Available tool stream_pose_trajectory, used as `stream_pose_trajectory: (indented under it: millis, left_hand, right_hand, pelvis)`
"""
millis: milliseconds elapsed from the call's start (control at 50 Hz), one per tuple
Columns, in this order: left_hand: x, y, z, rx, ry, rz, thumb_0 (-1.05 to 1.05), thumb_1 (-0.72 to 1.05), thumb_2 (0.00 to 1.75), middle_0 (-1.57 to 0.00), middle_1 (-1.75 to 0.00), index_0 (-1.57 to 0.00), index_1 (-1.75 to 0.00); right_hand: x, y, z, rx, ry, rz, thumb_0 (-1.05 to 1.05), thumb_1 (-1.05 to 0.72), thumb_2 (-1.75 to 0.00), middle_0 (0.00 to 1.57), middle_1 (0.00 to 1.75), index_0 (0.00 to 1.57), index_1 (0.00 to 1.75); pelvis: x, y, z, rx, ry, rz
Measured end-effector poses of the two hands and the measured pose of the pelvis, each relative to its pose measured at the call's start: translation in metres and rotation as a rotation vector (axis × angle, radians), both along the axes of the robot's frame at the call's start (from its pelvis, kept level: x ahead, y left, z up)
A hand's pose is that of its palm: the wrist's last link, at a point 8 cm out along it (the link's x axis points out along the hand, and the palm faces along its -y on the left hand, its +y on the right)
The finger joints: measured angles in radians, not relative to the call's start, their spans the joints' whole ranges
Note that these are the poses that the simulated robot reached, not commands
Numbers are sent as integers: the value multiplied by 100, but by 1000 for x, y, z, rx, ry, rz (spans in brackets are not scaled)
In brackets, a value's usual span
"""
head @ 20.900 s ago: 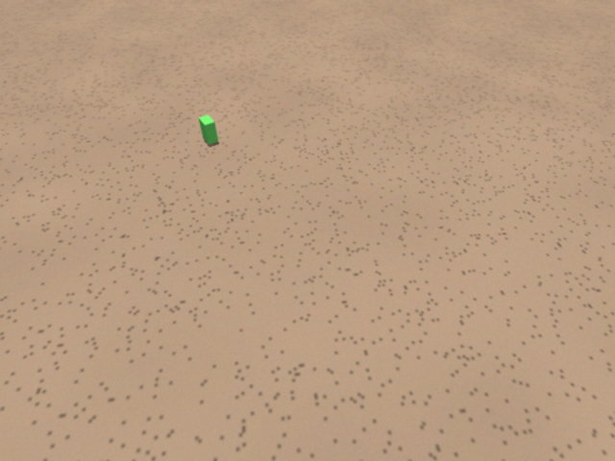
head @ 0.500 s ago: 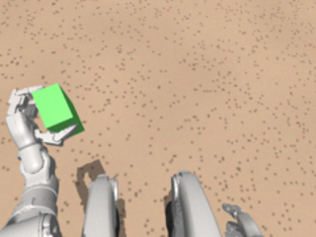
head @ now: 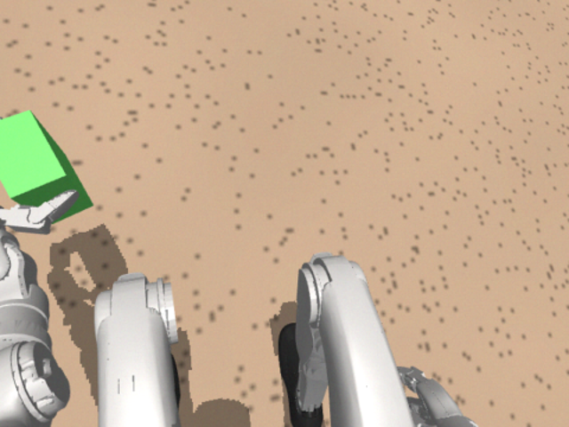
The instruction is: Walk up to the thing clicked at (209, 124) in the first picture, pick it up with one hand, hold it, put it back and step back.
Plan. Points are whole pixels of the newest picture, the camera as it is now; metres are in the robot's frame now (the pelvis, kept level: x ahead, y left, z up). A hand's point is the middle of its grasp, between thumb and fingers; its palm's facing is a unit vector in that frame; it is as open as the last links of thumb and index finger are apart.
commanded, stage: crouch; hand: left
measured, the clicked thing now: (42, 172) +0.47 +0.27 -0.09
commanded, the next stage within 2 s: lower in 0.50 s
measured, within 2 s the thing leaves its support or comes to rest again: neither
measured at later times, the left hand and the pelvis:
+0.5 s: hand (37, 196) +0.46 +0.30 -0.15, palm faces +0.46 -0.89 -0.05, open 12.4 cm; pelvis +0.00 +0.01 -0.05, yaw -4 degrees
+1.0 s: hand (53, 207) +0.46 +0.30 -0.21, palm faces +0.45 -0.89 -0.04, open 12.4 cm; pelvis +0.00 +0.01 -0.07, yaw -6 degrees
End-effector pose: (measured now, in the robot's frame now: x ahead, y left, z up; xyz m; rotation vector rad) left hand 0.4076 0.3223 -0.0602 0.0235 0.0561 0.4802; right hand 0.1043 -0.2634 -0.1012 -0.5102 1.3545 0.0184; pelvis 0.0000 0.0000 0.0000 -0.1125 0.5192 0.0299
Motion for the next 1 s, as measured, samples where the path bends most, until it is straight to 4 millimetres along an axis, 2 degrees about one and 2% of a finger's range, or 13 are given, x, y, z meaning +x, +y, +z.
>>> stream_pose_trajectory:
  millis: [200, 460, 700, 1000]
  left_hand:
    - [2, 5, -42, -7, 4, 5, -2, -61, 99, -46, -100, -52, -106]
    - [6, 12, -81, 3, 17, -4, -2, -61, 99, -46, -100, -52, -106]
    - [7, 15, -103, -3, 20, -12, -2, -61, 99, -46, -100, -52, -106]
    - [9, 12, -146, -22, 46, -11, -2, -61, 99, -46, -100, -52, -106]
  right_hand:
    - [-6, 2, -19, -26, 40, 47, 0, -90, -90, 21, 30, 20, 30]
    - [-7, -4, -31, -65, 103, 101, 0, -89, -90, 21, 30, 20, 30]
    - [-5, -5, -31, -98, 125, 137, 0, -90, -90, 21, 30, 20, 30]
    - [-3, -2, -22, -160, 146, 253, 0, -89, -90, 21, 30, 20, 30]
  pelvis:
    - [-2, 3, -27, -29, -39, -15]
    - [2, 5, -47, -55, -72, -31]
    - [3, 7, -57, -77, -101, -42]
    - [-2, 12, -68, -115, -173, -65]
